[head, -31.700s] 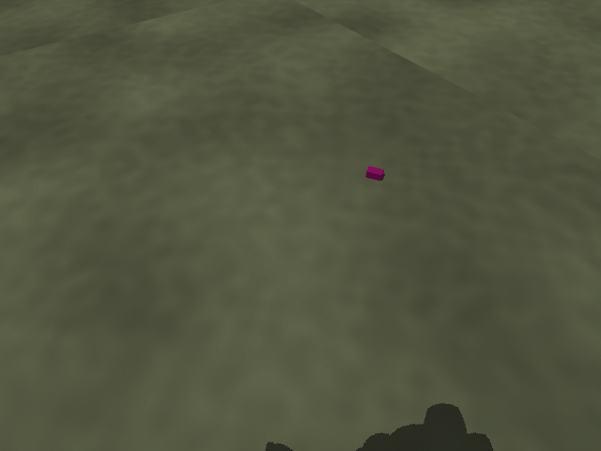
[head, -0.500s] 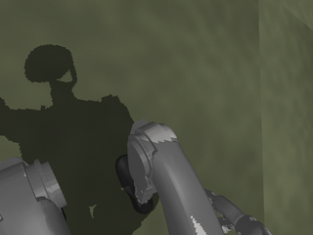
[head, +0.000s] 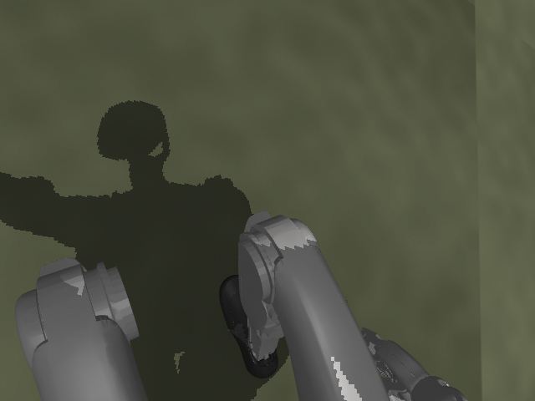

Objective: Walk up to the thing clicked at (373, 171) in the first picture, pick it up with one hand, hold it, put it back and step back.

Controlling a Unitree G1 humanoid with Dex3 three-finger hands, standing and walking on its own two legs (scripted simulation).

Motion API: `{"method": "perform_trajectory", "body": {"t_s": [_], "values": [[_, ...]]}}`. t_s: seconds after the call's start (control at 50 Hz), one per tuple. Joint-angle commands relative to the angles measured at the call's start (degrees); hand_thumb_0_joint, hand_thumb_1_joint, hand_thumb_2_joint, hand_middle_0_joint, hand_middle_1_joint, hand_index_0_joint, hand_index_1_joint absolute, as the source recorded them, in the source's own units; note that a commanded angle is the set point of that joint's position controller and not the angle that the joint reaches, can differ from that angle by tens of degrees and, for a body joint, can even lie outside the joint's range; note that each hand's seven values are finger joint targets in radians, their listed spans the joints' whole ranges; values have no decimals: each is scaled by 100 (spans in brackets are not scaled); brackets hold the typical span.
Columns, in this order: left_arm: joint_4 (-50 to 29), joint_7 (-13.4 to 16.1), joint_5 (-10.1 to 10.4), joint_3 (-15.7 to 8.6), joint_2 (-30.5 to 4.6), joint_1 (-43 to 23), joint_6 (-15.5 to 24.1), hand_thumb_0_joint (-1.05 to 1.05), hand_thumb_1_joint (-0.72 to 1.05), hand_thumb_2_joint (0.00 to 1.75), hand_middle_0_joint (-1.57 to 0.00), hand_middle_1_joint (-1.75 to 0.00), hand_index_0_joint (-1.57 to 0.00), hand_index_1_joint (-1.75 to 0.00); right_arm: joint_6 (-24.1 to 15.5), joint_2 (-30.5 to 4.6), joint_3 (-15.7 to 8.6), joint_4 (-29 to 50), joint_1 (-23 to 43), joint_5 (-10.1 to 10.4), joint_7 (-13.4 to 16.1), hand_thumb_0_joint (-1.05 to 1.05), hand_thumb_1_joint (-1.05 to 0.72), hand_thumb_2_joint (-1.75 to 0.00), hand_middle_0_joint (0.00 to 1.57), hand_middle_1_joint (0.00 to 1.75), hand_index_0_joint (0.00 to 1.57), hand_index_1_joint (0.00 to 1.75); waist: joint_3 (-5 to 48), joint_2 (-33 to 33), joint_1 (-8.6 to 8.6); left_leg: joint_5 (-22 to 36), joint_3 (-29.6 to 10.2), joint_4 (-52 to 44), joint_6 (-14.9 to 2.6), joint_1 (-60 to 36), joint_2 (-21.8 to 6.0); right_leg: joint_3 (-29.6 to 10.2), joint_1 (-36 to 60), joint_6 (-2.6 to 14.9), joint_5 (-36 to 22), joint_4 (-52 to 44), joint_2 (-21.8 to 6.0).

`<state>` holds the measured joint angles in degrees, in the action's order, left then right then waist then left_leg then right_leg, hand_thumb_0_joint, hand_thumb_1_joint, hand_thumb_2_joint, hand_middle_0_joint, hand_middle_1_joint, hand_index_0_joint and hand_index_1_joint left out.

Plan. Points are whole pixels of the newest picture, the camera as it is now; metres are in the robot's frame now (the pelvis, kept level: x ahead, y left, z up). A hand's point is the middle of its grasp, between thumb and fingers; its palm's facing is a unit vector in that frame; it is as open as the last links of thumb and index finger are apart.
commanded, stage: withdraw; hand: left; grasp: from above
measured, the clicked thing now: out of the picture +0.44 +0.38 -0.29
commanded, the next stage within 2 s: home in 0.64 s
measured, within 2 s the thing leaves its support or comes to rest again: neither
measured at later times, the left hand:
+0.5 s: hand out of the picture +0.41 +0.37 -0.11, palm faces -0.51 -0.14 -0.85, open 13.7 cm
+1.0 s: hand out of the picture +0.42 +0.37 -0.08, palm faces -0.35 -0.20 -0.92, open 11.8 cm
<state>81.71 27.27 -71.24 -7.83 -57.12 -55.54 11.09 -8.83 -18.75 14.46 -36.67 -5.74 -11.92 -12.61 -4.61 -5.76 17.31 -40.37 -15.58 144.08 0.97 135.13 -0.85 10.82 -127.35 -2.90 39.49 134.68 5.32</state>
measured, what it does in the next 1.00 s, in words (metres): rises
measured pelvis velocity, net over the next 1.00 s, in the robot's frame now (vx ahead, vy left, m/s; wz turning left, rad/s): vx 0.00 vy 0.00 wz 0.11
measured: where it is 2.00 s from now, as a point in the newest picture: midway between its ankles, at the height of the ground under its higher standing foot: (193, 372)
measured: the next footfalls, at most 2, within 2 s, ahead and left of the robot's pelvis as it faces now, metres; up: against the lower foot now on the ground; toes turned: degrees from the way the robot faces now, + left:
none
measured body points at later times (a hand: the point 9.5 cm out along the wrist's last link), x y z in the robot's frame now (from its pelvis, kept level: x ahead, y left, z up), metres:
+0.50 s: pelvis -0.01 -0.01 +0.04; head +0.22 +0.10 +0.42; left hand +0.43 +0.38 -0.06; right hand +0.09 -0.28 -0.04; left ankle +0.06 +0.13 -0.28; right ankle +0.11 -0.12 -0.28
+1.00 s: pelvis +0.00 +0.00 +0.05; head +0.22 +0.09 +0.43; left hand +0.43 +0.38 -0.03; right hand +0.09 -0.24 -0.06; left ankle +0.06 +0.13 -0.28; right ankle +0.11 -0.12 -0.28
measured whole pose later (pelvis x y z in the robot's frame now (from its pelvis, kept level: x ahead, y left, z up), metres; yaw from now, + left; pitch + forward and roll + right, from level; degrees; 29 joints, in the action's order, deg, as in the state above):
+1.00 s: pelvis +0.00 +0.00 +0.05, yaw +6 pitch +35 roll -10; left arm 61.3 10.3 -60.6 -6.4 -43.5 -46.7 5.7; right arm 1.1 -13.5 4.7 -37.1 -11.1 -4.2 -7.4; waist 4.8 1.7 11.6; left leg -37.7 -8.5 131.8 -0.2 130.2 -0.5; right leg 5.4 -123.8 -2.5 39.4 126.8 2.9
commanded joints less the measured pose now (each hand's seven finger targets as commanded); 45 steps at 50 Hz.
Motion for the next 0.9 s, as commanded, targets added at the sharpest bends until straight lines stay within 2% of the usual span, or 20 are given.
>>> {"method": "perform_trajectory", "body": {"t_s": [0.0,0.06,0.1,0.2,0.26,0.3,0.4,0.48,0.54,0.58,0.62,0.64,0.66,0.68,0.72,0.74,0.8,0.82,0.84,0.88], "values": [[-1385,-301,322,62,-1108,-1440,-324,0,-50,97,-8,-97,-8,-97,146,-1626,-923,-10,-1044,245,-11,0,-90,-90,20,30,20,30,4392,3493,-189,1571,738,-1799,-84,-3504,-177,296,1609,485,-1686,-1193,110],[-1786,-714,458,290,-714,-1666,-464,0,-50,98,-8,-99,-8,-98,333,-1534,-1090,18,-1256,425,7,0,-90,-90,20,30,20,30,4470,3111,-150,1326,817,-2011,-163,-3350,-130,173,1873,471,-1622,-1488,76],[-1845,-1076,568,531,-416,-1846,-512,0,-51,98,-8,-99,-8,-99,458,-1474,-1172,-2,-1350,528,71,0,-90,-90,20,30,20,30,4325,2799,-44,1070,828,-2176,-199,-3298,-106,84,1863,484,-1413,-1684,55],[-1811,-1759,633,621,-306,-1611,-512,0,-48,97,-11,-96,-11,-96,794,-1400,-1288,147,-1443,650,360,0,-90,-90,20,30,20,30,4026,2135,-180,808,932,-2363,-243,-3075,-9,-76,1984,561,-987,-2049,-6],[-1727,-1951,693,621,-234,-1450,-418,0,-46,96,-12,-95,-12,-95,919,-1333,-1243,217,-1451,690,517,0,-89,-90,20,30,20,30,3880,1812,-226,960,987,-2427,-267,-2953,43,-117,2097,550,-1051,-2136,-62],[-1693,-1997,665,519,-447,-1477,-303,0,-45,95,-13,-94,-13,-94,987,-1319,-1187,241,-1465,698,605,0,-89,-90,20,30,20,30,3872,1644,-228,1091,1036,-2353,-302,-2856,61,-169,2266,522,-1151,-2202,-77],[-1310,-1797,547,380,-623,-1423,104,0,-41,92,-16,-91,-16,-91,1033,-1257,-1022,241,-1325,634,715,0,-89,-90,20,30,20,30,3825,1717,-277,968,1044,-2324,-279,-2868,42,-176,2112,522,-982,-2065,-70],[-1124,-1343,304,349,-758,-1847,470,0,-42,92,-15,-92,-15,-91,1024,-1229,-891,166,-1268,500,743,0,-89,-89,20,30,20,30,3872,2110,-162,753,1036,-2202,-258,-2898,28,-165,1914,506,-807,-1878,-38],[-1124,-949,40,134,-1127,-2342,642,0,-42,92,-14,-93,-15,-92,975,-1352,-843,103,-1312,382,744,0,-89,-89,20,30,20,30,4117,2521,-68,860,1002,-2122,-203,-3217,31,-38,1725,518,-918,-1676,-51],[-848,-695,-87,18,-1252,-2328,650,0,-41,91,-16,-91,-16,-90,939,-1439,-847,88,-1301,319,739,0,-89,-89,20,30,20,30,4172,2731,-121,870,947,-2100,-162,-3453,5,31,1505,551,-913,-1548,-60],[-926,-498,-213,-33,-1380,-2619,639,0,-40,89,-17,-90,-17,-89,887,-1460,-858,58,-1384,272,728,0,-89,-89,20,30,20,30,4288,3035,-52,862,927,-2115,-141,-3602,-3,91,1432,547,-961,-1461,-70],[-1084,-415,-277,-123,-1534,-2691,582,0,-39,89,-17,-89,-18,-88,867,-1421,-859,60,-1383,257,723,0,-89,-89,20,30,20,30,4578,3206,-140,964,976,-2077,-159,-3688,-13,53,1538,529,-1067,-1436,-54],[-1074,-353,-260,-242,-1596,-2590,513,0,-37,86,-20,-86,-21,-85,841,-1491,-922,68,-1371,257,721,0,-89,-89,20,30,20,30,4673,3273,-212,983,981,-2080,-148,-3756,2,85,1427,535,-1071,-1379,-90],[-1024,-338,-262,-180,-1478,-2468,439,0,-36,85,-21,-85,-21,-84,800,-1482,-951,71,-1410,246,703,0,-89,-89,20,30,20,30,4615,3380,-168,978,985,-2103,-129,-3732,6,81,1417,553,-1062,-1374,-106],[-1330,-363,-192,-151,-1372,-2382,257,0,-34,84,-22,-83,-23,-83,741,-1435,-1019,47,-1427,283,689,0,-90,-90,20,30,20,30,4906,3402,-233,1092,1034,-2107,-165,-3895,-8,61,1477,526,-1178,-1452,-101],[-1430,-395,-132,-172,-1325,-2293,165,0,-26,92,-25,-75,-22,-75,729,-1432,-1060,68,-1460,315,677,0,-88,-89,20,30,20,30,5015,3493,-294,1145,1019,-2193,-148,-3924,7,56,1488,534,-1245,-1409,-123],[-1783,-662,150,-194,-1238,-1813,-143,0,-6,90,-24,-60,-21,-62,750,-1372,-1236,52,-1588,426,619,0,-89,-90,20,30,20,30,5528,3413,-492,1479,1078,-2325,-181,-4191,2,-19,1858,517,-1516,-1592,-101],[-1882,-766,298,-239,-1171,-1660,-230,0,0,88,-23,-57,-21,-59,780,-1360,-1310,67,-1662,469,605,0,-89,-90,20,30,20,30,5569,3289,-525,1515,1130,-2363,-203,-4102,28,-59,2032,505,-1553,-1706,-103],[-1979,-906,483,-138,-906,-1429,-338,0,5,85,-22,-52,-20,-54,810,-1264,-1340,42,-1672,519,592,0,-89,-90,20,30,20,30,5547,3078,-558,1541,1156,-2437,-235,-4078,30,-100,2203,481,-1589,-1828,-94],[-2326,-1214,860,-118,-626,-956,-488,0,21,80,-20,-43,-19,-43,885,-1218,-1474,77,-1726,639,586,0,-89,-90,20,30,20,30,5521,2860,-716,1474,1181,-2657,-247,-4080,54,-161,2311,500,-1465,-2038,-111]]}}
